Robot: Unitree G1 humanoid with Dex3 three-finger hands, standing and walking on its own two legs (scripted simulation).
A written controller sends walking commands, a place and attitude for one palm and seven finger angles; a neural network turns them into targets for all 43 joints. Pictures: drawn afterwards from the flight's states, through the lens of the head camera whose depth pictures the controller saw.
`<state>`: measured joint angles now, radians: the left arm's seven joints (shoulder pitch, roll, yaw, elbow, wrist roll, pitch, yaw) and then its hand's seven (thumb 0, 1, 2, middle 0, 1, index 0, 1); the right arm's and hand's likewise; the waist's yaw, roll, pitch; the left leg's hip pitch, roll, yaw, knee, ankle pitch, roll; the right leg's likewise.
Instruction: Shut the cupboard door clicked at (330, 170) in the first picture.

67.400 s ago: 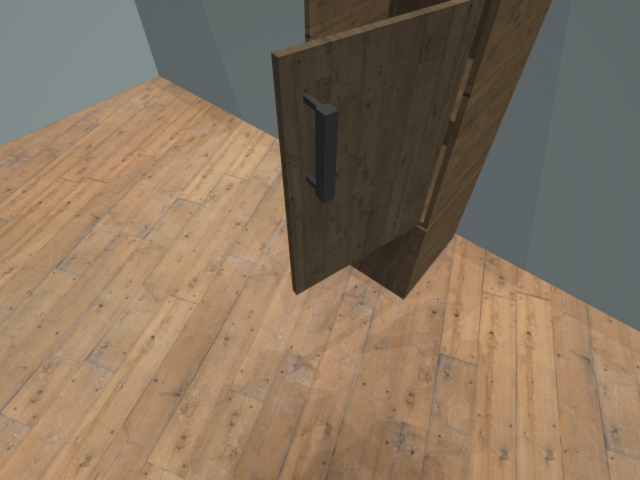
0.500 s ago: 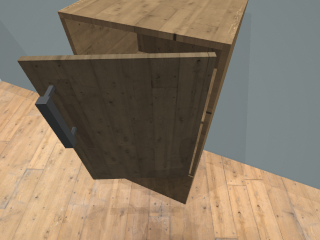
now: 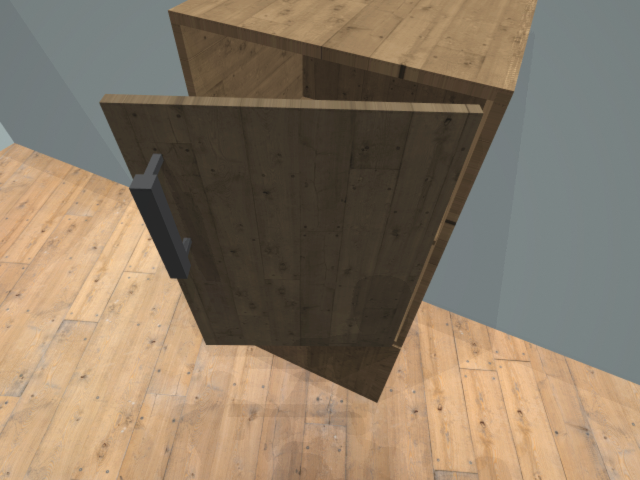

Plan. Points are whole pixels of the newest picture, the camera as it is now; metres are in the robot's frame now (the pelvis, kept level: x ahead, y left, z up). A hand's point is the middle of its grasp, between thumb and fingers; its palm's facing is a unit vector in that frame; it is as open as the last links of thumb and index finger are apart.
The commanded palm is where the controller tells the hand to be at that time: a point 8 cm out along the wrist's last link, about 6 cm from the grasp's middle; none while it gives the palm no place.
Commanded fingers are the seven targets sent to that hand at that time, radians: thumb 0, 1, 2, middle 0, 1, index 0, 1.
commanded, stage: come to a stop and stand still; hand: left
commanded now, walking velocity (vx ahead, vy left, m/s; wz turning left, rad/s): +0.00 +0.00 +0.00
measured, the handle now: (168, 220) +0.40 +0.23 +0.10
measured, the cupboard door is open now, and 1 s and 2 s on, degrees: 25 25 25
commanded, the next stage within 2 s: look again from close up in 0.22 s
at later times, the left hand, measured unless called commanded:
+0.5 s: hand out of the picture -0.02 +0.17 -0.18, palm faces +0.01 -0.99 -0.16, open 7.4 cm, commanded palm none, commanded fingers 0.00 0.90 0.90 -0.20 -0.30 -0.20 -0.30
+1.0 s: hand out of the picture +0.03 +0.20 -0.16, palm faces +0.11 -0.97 -0.20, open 7.4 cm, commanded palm +0.08 +0.23 -0.07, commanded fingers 0.00 0.90 0.90 -0.25 -0.36 -0.25 -0.36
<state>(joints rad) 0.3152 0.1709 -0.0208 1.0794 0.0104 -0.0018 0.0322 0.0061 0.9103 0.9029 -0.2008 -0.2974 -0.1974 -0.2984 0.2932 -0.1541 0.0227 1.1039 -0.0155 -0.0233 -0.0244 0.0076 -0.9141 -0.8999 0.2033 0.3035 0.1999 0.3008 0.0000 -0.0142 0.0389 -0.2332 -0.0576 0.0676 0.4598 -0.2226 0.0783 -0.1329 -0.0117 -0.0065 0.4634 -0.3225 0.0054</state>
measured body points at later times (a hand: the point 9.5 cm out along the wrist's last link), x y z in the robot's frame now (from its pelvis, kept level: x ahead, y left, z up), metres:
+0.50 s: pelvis +0.00 +0.01 +0.00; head +0.01 +0.02 +0.45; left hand -0.02 +0.23 -0.16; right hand +0.02 -0.22 -0.15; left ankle +0.02 +0.07 -0.74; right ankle -0.05 -0.12 -0.74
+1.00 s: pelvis -0.01 +0.01 +0.00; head +0.01 +0.02 +0.45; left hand +0.03 +0.25 -0.14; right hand +0.02 -0.22 -0.14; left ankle +0.02 +0.07 -0.74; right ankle -0.04 -0.12 -0.74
